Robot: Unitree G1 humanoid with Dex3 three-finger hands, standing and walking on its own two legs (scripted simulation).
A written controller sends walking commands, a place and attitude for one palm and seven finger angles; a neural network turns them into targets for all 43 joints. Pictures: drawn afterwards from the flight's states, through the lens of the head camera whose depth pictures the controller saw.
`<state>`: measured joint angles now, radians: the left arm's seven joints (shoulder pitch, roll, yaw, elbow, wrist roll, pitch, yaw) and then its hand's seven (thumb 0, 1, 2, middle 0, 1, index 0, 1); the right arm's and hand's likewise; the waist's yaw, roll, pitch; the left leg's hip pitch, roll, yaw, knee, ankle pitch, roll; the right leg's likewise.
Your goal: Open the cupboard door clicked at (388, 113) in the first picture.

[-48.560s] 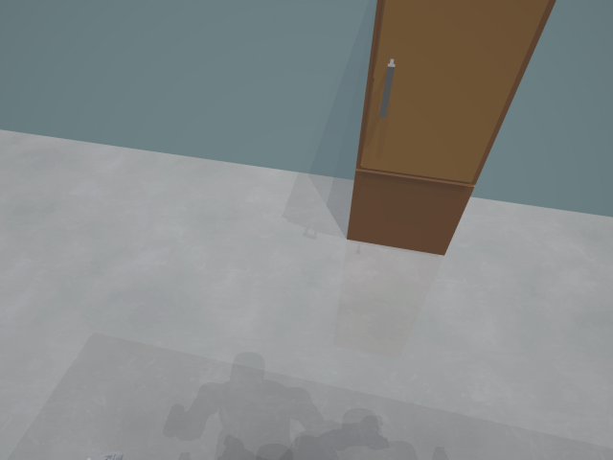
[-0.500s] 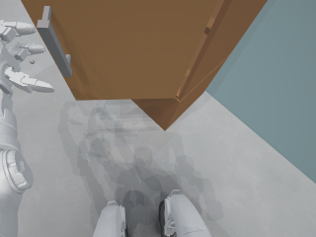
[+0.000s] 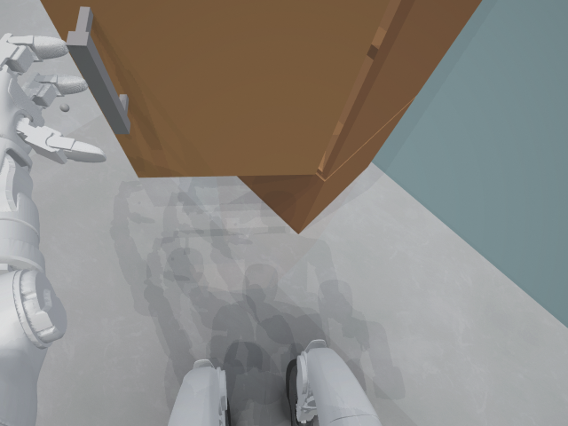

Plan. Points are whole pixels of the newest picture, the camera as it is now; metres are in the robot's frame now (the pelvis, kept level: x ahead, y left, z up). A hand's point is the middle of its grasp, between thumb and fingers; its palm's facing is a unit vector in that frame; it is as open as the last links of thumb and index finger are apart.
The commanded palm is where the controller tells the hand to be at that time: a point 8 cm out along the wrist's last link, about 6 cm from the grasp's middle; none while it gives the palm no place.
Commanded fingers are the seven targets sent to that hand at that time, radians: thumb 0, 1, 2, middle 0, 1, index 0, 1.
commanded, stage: slide the fingers in behind the handle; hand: left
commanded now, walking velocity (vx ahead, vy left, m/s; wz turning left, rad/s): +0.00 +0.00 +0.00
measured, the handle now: (105, 78) +0.56 +0.20 +0.07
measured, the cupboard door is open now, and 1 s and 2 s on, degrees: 49 46 48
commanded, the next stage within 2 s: close the thumb around the handle in 1.28 s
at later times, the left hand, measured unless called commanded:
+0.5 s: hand (77, 109) +0.51 +0.23 +0.06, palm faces +0.06 -1.00 -0.01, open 14.9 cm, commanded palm +0.50 +0.23 +0.06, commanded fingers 0.00 -0.50 0.30 -0.30 -1.20 -0.30 -1.20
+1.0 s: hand (125, 107) +0.51 +0.17 +0.06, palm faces +0.02 -1.00 -0.04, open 14.3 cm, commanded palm +0.49 +0.21 +0.06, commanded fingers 0.00 -0.50 0.30 -0.30 -1.20 -0.30 -1.20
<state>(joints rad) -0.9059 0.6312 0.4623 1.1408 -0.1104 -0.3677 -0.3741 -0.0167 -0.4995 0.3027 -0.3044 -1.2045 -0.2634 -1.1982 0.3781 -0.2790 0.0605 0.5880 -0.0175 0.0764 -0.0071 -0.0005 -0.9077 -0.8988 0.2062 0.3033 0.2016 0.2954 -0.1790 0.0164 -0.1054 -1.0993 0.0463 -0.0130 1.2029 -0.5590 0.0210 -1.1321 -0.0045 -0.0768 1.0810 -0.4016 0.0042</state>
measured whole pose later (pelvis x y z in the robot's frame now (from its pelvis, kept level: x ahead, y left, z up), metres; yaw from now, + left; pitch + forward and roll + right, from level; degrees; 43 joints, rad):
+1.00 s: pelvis +0.01 +0.00 +0.01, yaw +1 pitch +25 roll -3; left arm -0.89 0.43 0.33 1.13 -0.08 -0.45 -0.17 -0.02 -0.50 0.30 -0.26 -1.20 -0.24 -1.19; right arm 0.35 -0.25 0.03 0.60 -0.04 0.07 0.03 0.00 -0.91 -0.90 0.20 0.30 0.20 0.30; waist -0.16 0.03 -0.13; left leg -1.04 0.03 -0.01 1.17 -0.56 0.02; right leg -1.08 -0.02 -0.07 1.08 -0.42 0.00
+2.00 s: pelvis +0.00 +0.00 +0.00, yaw +0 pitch +26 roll -3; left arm -0.94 0.48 0.38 1.16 -0.07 -0.43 -0.22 0.00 0.71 0.82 -0.39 -1.33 -0.39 -1.33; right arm 0.36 -0.27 0.05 0.60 -0.04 0.05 0.01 0.00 -0.91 -0.90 0.21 0.30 0.20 0.30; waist -0.19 0.03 -0.12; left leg -1.10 0.03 0.00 1.21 -0.56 0.02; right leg -1.15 -0.01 -0.06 1.11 -0.41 0.01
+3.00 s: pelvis +0.02 -0.03 +0.02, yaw +2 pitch +17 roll +1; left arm -0.02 -0.04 -0.04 0.31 0.02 -0.43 0.37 0.02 0.69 0.73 -0.40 -1.35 -0.40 -1.35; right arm 0.16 -0.18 0.01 0.51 -0.07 0.03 0.03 0.00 -0.91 -0.90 0.20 0.30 0.20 0.30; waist -0.01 0.00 -0.15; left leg -0.80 0.02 0.01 1.06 -0.55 -0.02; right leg -0.89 -0.02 -0.05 1.06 -0.46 -0.03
